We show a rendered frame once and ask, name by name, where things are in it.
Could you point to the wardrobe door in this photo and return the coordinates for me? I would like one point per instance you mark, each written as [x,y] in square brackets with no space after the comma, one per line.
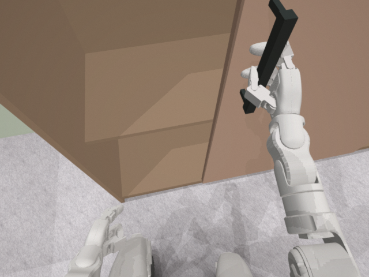
[330,43]

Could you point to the robot right hand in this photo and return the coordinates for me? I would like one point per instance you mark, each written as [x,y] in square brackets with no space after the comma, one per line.
[285,84]

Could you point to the robot left thigh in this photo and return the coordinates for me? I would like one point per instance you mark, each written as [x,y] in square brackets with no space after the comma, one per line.
[133,259]

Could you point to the robot left hand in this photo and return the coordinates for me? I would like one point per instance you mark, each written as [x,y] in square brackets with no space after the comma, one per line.
[110,239]

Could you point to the left robot forearm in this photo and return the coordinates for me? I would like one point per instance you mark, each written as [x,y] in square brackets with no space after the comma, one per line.
[87,262]

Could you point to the robot right thigh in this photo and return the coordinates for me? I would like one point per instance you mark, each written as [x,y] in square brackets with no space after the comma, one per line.
[231,265]

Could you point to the robot right upper arm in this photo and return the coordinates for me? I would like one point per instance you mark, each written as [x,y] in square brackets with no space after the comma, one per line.
[321,260]

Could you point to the right robot forearm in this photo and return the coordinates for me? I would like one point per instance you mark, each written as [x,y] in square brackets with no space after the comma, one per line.
[306,207]

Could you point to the handle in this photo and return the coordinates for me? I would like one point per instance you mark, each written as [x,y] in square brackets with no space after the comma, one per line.
[281,31]

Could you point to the robot thigh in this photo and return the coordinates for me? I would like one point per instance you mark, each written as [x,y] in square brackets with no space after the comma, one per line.
[231,265]
[133,259]

